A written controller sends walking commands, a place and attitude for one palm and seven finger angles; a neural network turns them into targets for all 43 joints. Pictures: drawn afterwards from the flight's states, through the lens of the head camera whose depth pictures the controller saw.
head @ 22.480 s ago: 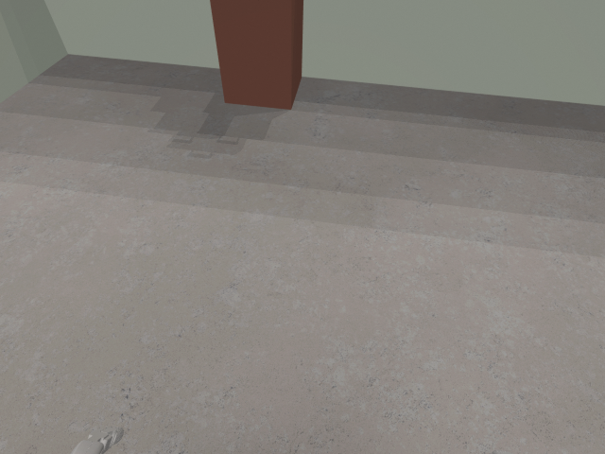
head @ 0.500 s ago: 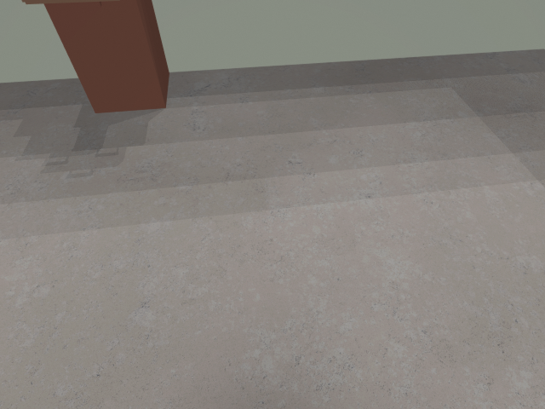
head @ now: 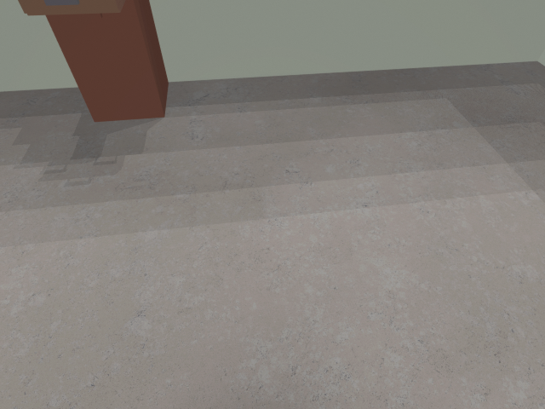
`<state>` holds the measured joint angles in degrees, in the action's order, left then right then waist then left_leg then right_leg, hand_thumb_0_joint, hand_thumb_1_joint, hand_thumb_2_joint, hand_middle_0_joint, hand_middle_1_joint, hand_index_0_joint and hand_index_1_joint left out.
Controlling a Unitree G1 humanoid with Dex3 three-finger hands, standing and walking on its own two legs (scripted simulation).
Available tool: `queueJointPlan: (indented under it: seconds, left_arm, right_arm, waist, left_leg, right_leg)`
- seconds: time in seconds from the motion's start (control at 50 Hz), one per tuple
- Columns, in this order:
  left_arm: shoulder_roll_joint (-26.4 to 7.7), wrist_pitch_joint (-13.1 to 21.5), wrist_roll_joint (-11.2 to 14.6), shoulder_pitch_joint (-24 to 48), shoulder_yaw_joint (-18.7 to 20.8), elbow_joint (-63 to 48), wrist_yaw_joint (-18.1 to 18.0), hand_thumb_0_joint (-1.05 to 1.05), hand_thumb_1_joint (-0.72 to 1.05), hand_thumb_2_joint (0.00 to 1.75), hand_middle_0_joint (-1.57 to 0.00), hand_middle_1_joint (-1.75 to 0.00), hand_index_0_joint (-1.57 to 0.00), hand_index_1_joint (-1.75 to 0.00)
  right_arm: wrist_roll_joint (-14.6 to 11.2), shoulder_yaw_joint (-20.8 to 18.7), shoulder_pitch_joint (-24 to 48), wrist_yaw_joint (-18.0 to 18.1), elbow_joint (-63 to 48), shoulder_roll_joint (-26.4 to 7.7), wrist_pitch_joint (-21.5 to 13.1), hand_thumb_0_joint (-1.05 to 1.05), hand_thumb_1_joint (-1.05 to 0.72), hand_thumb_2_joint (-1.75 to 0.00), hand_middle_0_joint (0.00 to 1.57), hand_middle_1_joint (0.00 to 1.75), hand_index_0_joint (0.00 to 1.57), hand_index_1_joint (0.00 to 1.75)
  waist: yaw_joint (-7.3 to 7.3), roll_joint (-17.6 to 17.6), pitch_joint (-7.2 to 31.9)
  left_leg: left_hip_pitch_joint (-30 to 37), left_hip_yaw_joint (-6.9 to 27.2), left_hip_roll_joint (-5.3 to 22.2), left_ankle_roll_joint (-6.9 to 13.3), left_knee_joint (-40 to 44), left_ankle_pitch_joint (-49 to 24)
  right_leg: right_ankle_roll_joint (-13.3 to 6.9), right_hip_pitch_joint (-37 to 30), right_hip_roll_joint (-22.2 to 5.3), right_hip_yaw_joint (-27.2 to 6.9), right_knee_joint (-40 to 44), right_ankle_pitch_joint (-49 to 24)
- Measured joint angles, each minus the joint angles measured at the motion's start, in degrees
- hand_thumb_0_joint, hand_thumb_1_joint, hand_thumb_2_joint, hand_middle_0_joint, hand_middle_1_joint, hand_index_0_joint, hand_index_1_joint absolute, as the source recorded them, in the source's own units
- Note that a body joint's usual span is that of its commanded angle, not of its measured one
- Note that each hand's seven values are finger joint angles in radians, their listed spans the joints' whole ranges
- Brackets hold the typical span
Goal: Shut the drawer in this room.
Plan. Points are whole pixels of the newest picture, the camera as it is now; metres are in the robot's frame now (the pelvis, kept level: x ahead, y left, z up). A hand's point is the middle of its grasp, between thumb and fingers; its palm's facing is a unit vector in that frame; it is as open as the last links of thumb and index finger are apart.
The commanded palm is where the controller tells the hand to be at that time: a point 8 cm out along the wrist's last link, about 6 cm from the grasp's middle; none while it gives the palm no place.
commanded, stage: stand and wait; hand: left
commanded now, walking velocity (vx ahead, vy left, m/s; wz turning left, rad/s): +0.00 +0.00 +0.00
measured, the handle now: out of the picture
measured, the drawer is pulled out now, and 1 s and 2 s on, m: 0.24 0.24 0.24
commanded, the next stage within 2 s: turn or walk to find it in 0.04 s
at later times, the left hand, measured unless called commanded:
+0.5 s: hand out of the picture +0.03 +0.21 -0.19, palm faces +0.15 -0.97 -0.21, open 7.4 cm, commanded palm none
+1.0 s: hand out of the picture -0.05 +0.14 -0.15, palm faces +0.37 -0.88 -0.29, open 7.4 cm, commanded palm none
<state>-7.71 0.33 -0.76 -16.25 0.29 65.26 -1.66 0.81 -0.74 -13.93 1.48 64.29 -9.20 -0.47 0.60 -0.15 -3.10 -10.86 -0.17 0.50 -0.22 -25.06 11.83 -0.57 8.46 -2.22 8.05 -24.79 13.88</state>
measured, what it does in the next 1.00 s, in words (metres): steps on the spot, turning left: right foot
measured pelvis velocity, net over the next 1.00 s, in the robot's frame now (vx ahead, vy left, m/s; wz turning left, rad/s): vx -0.02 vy -0.06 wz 0.38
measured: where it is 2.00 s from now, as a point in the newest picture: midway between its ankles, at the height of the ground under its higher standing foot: outside the picture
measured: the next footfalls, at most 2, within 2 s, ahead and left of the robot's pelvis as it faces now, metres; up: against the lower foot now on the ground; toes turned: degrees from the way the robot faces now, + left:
right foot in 0.76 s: +0.05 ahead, -0.15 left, +0.00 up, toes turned +17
left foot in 1.18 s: -0.08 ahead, +0.07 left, +0.00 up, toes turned +25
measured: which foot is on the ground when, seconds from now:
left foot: down 0.00-0.76, up 0.78-1.00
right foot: down 0.00-0.38, up 0.40-0.74, down 0.76-1.00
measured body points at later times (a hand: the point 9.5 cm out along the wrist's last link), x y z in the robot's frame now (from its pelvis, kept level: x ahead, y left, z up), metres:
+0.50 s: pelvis -0.01 +0.01 -0.01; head +0.03 +0.03 +0.44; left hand +0.02 +0.26 -0.17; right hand +0.03 -0.21 -0.16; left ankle +0.02 +0.12 -0.74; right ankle -0.04 -0.12 -0.69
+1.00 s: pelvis -0.02 -0.06 +0.00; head +0.02 -0.08 +0.45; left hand -0.07 +0.18 -0.13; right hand +0.13 -0.29 -0.16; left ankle -0.10 +0.09 -0.66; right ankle -0.01 -0.15 -0.74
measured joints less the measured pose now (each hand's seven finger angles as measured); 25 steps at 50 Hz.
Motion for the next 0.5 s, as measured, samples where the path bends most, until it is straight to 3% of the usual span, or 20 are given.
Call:
queueJointPlan:
  seconds: [0.16, 0.26, 0.32, 0.38, 0.44, 0.5]
  left_arm:
    - [-0.5, -0.3, 0.2, 0.7, 0.5, -0.7, -0.2, 0.00, 0.91, 0.90, -0.20, -0.30, -0.20, -0.30]
    - [-0.8, -1.2, 0.0, 1.8, 1.5, -2.5, -0.3, 0.00, 0.91, 0.90, -0.20, -0.30, -0.20, -0.30]
    - [-1.2, -1.6, -0.3, 2.7, 2.1, -3.4, -0.2, 0.00, 0.91, 0.90, -0.20, -0.30, -0.20, -0.30]
    - [-2.0, -2.2, -0.4, 3.7, 2.6, -4.2, -0.1, 0.00, 0.91, 0.90, -0.20, -0.30, -0.20, -0.30]
    - [-3.0, -3.1, -0.3, 5.5, 3.1, -5.2, 0.0, 0.00, 0.91, 0.90, -0.20, -0.30, -0.20, -0.30]
    - [-3.5, -3.2, -0.5, 7.9, 3.3, -6.4, 0.2, 0.00, 0.91, 0.90, -0.20, -0.30, -0.20, -0.30]
  right_arm:
    - [0.0, 0.1, -1.4, -0.2, 0.6, 0.7, 0.4, 0.00, -0.91, -0.90, 0.20, 0.30, 0.20, 0.30]
    - [0.2, -0.6, -2.0, -0.6, -0.1, 0.9, 1.7, 0.00, -0.91, -0.90, 0.20, 0.30, 0.20, 0.30]
    - [0.4, -1.2, -2.2, -0.8, -0.9, 0.7, 2.2, 0.00, -0.91, -0.90, 0.20, 0.30, 0.20, 0.30]
    - [0.5, -1.7, -2.1, -1.0, -1.7, 0.7, 2.4, 0.00, -0.91, -0.90, 0.20, 0.30, 0.20, 0.30]
    - [0.8, -1.9, -1.5, -0.8, -3.3, 1.0, 1.6, 0.00, -0.91, -0.90, 0.20, 0.30, 0.20, 0.30]
    - [0.9, -1.9, -1.0, -0.5, -4.5, 0.8, 0.9, 0.00, -0.90, -0.90, 0.20, 0.30, 0.20, 0.30]
  waist:
    - [-0.54, -0.3, -0.6]
    - [-0.57, -1.0, -1.0]
    - [-1.06, -1.1, -1.5]
    - [-0.80, 0.2, -1.6]
    - [-1.40, 1.0, -1.8]
    - [-2.15, 0.3, -2.0]
  left_leg:
    - [-0.7, 0.7, 0.1, -0.2, -1.0, 0.3]
    - [-4.3, 2.2, 0.0, -0.1, -6.4, 2.5]
    - [-6.7, 1.0, 0.8, 0.3, -10.9, 4.6]
    - [-7.9, 0.6, -0.1, 1.2, -13.2, 5.5]
    - [-8.9, 1.0, -1.2, 2.1, -12.2, 4.6]
    - [-9.2, 3.1, -2.0, 2.2, -8.0, 1.4]
  right_leg:
    - [-0.2, 0.2, 0.1, 0.7, -0.4, 0.3]
    - [-0.2, 2.0, -0.2, 2.3, -3.7, 2.0]
    - [0.0, 2.8, -0.8, 4.0, -6.6, 3.7]
    - [0.8, 4.2, -2.4, 4.2, -10.3, 5.7]
    - [1.5, 8.6, -1.6, 0.4, -19.7, 12.6]
    - [2.0, 13.1, 0.1, -3.3, -30.1, 14.6]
